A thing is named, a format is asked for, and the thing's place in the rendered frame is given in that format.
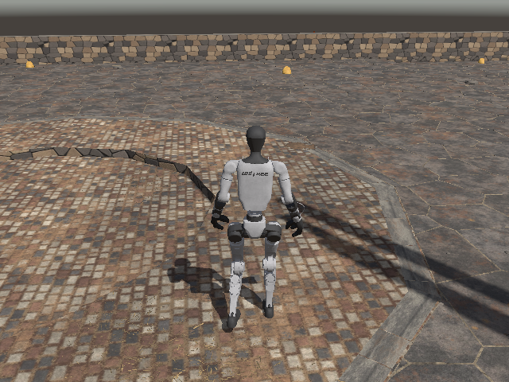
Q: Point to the right robot upper arm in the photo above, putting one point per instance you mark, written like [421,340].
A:
[284,182]

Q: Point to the robot right hand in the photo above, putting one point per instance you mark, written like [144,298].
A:
[298,225]

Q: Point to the robot left forearm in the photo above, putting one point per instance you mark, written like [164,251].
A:
[218,207]

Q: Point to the humanoid robot head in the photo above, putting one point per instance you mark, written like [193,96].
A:
[256,136]

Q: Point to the robot right forearm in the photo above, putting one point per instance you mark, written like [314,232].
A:
[293,210]

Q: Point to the left robot thigh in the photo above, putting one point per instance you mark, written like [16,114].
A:
[236,240]

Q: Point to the robot left hand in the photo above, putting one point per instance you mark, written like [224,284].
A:
[221,218]

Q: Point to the left robot upper arm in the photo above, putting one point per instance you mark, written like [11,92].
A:
[225,183]

